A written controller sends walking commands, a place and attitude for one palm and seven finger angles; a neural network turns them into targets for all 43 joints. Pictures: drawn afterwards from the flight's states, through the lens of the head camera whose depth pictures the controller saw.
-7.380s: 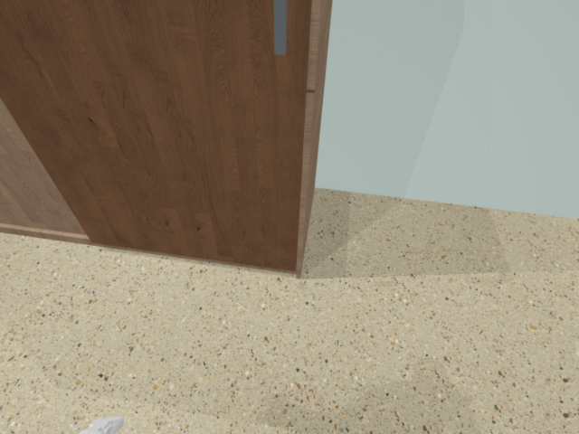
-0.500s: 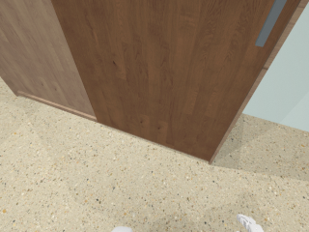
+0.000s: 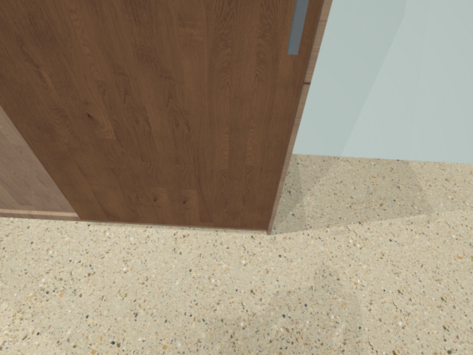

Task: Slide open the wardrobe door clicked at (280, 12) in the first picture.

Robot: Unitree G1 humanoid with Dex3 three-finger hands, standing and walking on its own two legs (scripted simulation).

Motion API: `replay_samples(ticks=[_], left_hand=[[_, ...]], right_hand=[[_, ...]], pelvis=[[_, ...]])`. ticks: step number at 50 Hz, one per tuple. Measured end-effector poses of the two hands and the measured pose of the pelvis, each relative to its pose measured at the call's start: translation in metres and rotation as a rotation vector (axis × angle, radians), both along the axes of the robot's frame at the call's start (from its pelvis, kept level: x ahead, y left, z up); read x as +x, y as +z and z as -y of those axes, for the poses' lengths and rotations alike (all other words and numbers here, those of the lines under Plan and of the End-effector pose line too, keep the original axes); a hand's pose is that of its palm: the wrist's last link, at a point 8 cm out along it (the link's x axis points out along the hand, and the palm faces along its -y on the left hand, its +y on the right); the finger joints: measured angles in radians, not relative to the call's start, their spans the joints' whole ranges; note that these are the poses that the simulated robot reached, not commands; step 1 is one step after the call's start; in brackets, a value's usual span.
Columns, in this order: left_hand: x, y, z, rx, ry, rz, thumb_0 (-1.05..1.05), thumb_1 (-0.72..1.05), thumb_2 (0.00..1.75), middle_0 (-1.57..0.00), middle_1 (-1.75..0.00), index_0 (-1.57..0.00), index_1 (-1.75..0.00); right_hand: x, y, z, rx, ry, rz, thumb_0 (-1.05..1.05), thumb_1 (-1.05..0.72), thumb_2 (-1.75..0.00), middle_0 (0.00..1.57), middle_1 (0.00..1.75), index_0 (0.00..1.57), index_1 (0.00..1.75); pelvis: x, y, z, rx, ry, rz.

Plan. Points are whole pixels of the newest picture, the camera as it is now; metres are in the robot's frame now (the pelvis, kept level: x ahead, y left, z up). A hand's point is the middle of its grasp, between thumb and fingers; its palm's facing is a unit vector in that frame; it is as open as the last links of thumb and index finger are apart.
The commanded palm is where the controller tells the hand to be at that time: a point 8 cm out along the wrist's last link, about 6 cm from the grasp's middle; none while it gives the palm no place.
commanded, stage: take the last steps up to it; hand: right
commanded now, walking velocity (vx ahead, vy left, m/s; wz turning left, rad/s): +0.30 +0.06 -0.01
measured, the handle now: out of the picture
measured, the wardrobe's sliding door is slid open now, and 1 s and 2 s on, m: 0.00 0.00 0.00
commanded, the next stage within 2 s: come to a stop and stand still in 0.68 s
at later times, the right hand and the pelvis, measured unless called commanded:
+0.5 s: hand (332, 349) +0.17 -0.19 -0.18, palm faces -0.04 +0.98 -0.19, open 7.4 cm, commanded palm none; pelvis +0.11 +0.00 -0.01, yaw +1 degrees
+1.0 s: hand (302, 301) +0.27 -0.15 -0.19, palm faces +0.06 +0.99 -0.15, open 7.3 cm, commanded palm none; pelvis +0.26 +0.02 -0.01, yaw +1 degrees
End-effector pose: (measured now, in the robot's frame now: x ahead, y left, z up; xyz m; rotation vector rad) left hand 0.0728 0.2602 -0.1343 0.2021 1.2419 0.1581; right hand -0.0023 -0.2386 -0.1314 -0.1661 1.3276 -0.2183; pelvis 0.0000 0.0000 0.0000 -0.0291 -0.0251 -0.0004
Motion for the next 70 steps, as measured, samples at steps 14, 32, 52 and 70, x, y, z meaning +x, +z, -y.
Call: replay_samples(ticks=[14,32,52,70], left_hand=[[0.005,0.017,0.057,0.024,0.008,0.027,-0.01,0.94,0.9,-0.21,-0.3,-0.2,-0.3],[-0.009,-0.023,0.01,-0.068,0.185,-0.364,0.0,0.91,0.9,-0.2,-0.3,-0.2,-0.3],[0.267,0.002,0.021,-0.012,0.009,0.085,0.0,0.92,0.9,-0.2,-0.3,-0.2,-0.3],[0.178,-0.023,-0.059,-0.077,0.078,-0.007,0.0,0.91,0.9,-0.2,-0.3,-0.2,-0.3]], right_hand=[[-0.001,-0.016,0.033,0.092,-0.037,-0.118,0.01,-0.91,-0.9,0.2,0.3,0.2,0.3],[0.263,-0.014,-0.037,0.033,0.129,0.18,0.0,-0.91,-0.9,0.2,0.3,0.2,0.3],[0.264,-0.032,-0.043,0.095,-0.003,-0.053,0.0,-0.92,-0.9,0.2,0.3,0.2,0.3],[0.213,0.0,-0.079,-0.035,0.019,0.021,0.0,-0.91,-0.9,0.2,0.3,0.2,0.3]], pelvis=[[0.04,0.006,0.033,0.044,-0.005,0.009],[0.163,-0.018,-0.031,0.037,0.014,-0.002],[0.258,-0.007,-0.02,0.041,0.031,0.014],[0.198,-0.007,-0.079,-0.004,0.032,0.019]])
